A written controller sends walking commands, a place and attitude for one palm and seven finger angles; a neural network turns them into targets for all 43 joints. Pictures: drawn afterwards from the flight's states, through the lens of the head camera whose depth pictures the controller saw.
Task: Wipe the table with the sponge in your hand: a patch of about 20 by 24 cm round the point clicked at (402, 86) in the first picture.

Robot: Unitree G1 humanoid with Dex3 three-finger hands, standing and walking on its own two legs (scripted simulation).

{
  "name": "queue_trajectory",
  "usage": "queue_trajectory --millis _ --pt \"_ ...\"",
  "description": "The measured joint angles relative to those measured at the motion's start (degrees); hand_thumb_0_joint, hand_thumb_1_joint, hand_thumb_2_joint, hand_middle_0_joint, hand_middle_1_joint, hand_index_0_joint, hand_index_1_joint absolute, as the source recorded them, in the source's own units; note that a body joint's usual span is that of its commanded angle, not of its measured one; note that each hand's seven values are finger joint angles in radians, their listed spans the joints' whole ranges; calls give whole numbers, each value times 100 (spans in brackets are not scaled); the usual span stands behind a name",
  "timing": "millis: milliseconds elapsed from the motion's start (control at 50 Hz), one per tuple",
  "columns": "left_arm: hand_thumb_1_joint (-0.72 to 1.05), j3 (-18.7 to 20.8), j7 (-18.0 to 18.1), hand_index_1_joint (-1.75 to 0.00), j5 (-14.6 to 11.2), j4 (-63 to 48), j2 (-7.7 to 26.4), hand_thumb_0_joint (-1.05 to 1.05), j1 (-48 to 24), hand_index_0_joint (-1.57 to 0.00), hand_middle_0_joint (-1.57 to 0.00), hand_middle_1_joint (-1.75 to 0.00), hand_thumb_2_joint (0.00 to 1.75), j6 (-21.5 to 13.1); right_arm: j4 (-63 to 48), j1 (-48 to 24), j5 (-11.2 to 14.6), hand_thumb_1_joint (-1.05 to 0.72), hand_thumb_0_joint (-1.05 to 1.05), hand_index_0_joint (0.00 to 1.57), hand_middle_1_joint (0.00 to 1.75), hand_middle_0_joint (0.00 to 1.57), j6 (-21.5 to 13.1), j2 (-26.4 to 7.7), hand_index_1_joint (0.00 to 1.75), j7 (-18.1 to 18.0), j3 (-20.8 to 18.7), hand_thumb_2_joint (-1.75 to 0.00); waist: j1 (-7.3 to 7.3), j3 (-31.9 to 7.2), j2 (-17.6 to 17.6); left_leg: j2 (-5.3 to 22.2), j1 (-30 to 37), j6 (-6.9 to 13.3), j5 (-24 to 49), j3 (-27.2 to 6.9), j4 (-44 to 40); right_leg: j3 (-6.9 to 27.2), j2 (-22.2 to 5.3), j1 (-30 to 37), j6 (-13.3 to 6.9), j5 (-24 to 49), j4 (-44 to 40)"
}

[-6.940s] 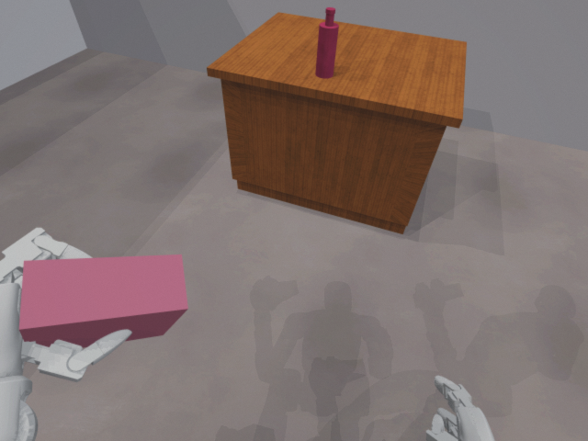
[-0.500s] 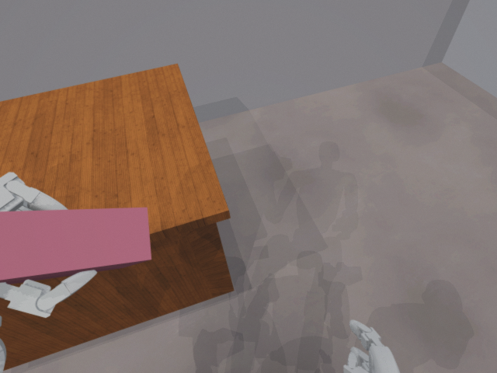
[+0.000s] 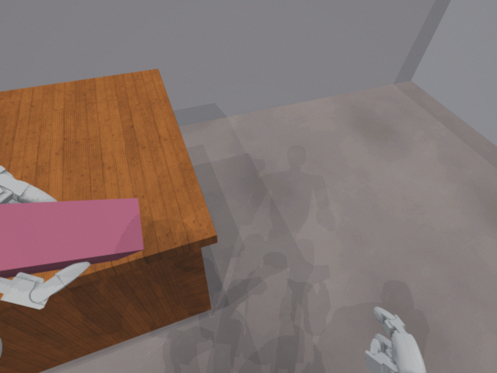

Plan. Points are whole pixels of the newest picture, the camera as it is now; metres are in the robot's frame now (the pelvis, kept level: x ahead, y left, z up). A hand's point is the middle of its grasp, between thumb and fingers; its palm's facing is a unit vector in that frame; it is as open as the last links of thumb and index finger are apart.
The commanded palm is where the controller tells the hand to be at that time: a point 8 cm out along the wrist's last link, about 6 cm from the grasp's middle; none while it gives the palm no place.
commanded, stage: come to a stop and stand still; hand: left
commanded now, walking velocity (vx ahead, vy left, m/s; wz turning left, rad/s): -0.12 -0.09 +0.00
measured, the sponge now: (88, 236) +0.23 +0.21 +0.16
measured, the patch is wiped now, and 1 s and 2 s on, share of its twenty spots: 0.00 0.00 0.00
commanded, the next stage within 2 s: look again from close up in 1.36 s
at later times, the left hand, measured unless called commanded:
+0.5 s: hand (88, 274) +0.19 +0.20 +0.15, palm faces +0.32 -0.86 -0.39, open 9.8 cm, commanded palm +0.15 +0.24 +0.18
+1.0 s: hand (42, 244) +0.23 +0.27 +0.15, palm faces +0.35 -0.86 -0.37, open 9.8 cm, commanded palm +0.17 +0.29 +0.18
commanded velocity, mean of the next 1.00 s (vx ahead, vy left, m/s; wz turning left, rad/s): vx -0.01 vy -0.01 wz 0.00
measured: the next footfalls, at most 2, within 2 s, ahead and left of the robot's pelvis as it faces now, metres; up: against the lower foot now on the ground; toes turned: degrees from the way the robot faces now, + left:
right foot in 0.18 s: +0.05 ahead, -0.12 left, +0.00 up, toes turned -2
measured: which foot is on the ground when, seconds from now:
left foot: down 0.00-1.00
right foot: up 0.00-0.16, down 0.18-1.00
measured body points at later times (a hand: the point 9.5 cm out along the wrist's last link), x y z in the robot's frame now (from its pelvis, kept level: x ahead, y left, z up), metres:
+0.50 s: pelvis -0.02 -0.03 +0.01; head -0.02 -0.04 +0.46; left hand +0.17 +0.24 +0.17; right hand +0.13 -0.29 -0.07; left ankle +0.03 +0.10 -0.73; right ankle +0.01 -0.11 -0.73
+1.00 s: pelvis +0.00 +0.02 +0.01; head +0.03 +0.05 +0.46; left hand +0.20 +0.31 +0.17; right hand +0.17 -0.18 -0.06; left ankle +0.04 +0.10 -0.73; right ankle +0.01 -0.11 -0.73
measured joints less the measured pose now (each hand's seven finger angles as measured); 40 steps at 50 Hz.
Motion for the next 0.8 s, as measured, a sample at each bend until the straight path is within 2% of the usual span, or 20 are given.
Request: queue_trajectory --millis 60,160,220,240,260,300,340,380,440,500,540,580,620,680,740,800 --pt "-47 -98 -23 -134 31 328 -141 0 -158 -78 -79 -134 100 235 47 -12 -37 -91 1 20 30 19 -81 235 30 66 227 -90 -26 15 73 66 64 -44 74 -82 -122 49 31 -156 114 183 33" --pt "-47 -391 -73 -134 54 -71 -316 0 -17 -78 -79 -134 100 446 36 26 -68 -91 1 20 30 20 -350 497 30 178 525 -89 41 158 94 170 61 -153 149 -133 -147 8 2 -3 167 728 -832" --pt "-47 -479 -114 -134 71 -295 -308 0 87 -78 -79 -134 100 379 59 19 -66 -90 1 21 30 20 -409 473 30 184 578 -89 40 246 308 339 -17 -256 102 -270 36 -176 146 181 -49 1432 -1247" --pt "-47 -413 -281 -134 254 -210 -98 0 -207 -78 -79 -134 100 351 67 93 -164 -90 1 21 30 20 -500 447 30 155 495 -89 162 270 409 421 -105 -254 95 -330 146 -250 230 200 -162 1466 -1316" --pt "-47 -282 -427 -134 306 85 175 0 -663 -78 -79 -134 100 189 149 140 -198 -90 1 21 30 20 -591 418 30 126 428 -89 303 258 439 398 -205 -232 42 -461 226 -285 267 144 -262 1459 -1312" --pt "-47 97 -442 -134 182 699 393 0 -1293 -78 -79 -134 100 27 292 90 -136 -90 1 21 30 20 -582 301 30 137 406 -89 438 236 440 265 -185 -214 20 -618 123 -218 306 33 -368 1460 -1267" --pt "-47 428 -371 -134 15 1173 334 0 -1493 -78 -79 -134 100 61 316 34 -82 -90 1 21 30 20 -564 145 30 159 370 -89 374 223 476 209 -87 -235 263 -650 -77 -116 327 24 -360 1520 -1295" --pt "-47 471 -328 -134 -94 1347 120 0 -1354 -78 -79 -134 100 173 273 73 -11 -90 1 21 30 20 -566 -41 30 208 288 -89 236 151 535 196 -6 -244 328 -609 -209 -68 318 69 -311 1580 -1377" --pt "-47 -10 -368 -134 -93 1161 -340 0 -749 -78 -79 -134 100 307 195 215 60 -90 1 20 30 20 -543 -297 30 224 162 -89 98 -28 573 146 28 -149 188 -640 -232 -31 320 148 -263 1654 -1535" --pt "-47 -591 -472 -134 22 873 -626 0 -89 -78 -79 -134 100 381 189 316 43 -91 1 20 30 20 -513 -399 30 157 101 -89 79 -165 411 59 4 -75 -166 -751 -136 57 354 176 -270 1731 -1662" --pt "-47 -794 -503 -134 85 745 -632 0 128 -78 -79 -134 100 400 195 360 -1 -91 1 20 30 20 -532 -392 30 93 103 -89 83 -170 241 32 42 -87 -25 -827 -191 80 383 199 -288 1755 -1684" --pt "-47 -818 -478 -134 119 654 -536 0 128 -78 -79 -134 100 409 199 385 -39 -91 1 20 30 20 -564 -363 30 37 121 -89 111 -116 99 46 116 -145 285 -888 -272 77 424 265 -283 1768 -1710" --pt "-47 -704 -416 -134 125 590 -381 0 -38 -78 -79 -134 100 377 193 400 -55 -91 1 20 30 20 -589 -306 30 -3 147 -90 136 -64 -16 61 160 -211 345 -917 -284 63 440 346 -244 1788 -1781" --pt "-47 -436 -315 -134 120 502 -228 0 -402 -78 -79 -134 100 262 137 413 -67 -91 1 20 30 19 -648 -231 30 9 193 -90 164 -32 -67 66 163 -173 286 -948 -278 49 455 451 -182 1854 -1978" --pt "-47 -241 -254 -134 98 392 -189 0 -650 -78 -79 -134 100 109 100 377 -84 -91 1 20 30 20 -723 -151 30 65 257 -90 146 -45 -45 16 180 -145 333 -932 -353 73 411 507 -133 1934 -2130" --pt "-47 -245 -264 -134 77 401 -245 0 -629 -78 -79 -134 100 -8 79 351 -86 -91 1 20 30 20 -751 -58 30 134 336 -90 120 -145 29 -65 197 -60 357 -877 -475 140 337 510 -60 1923 -2229"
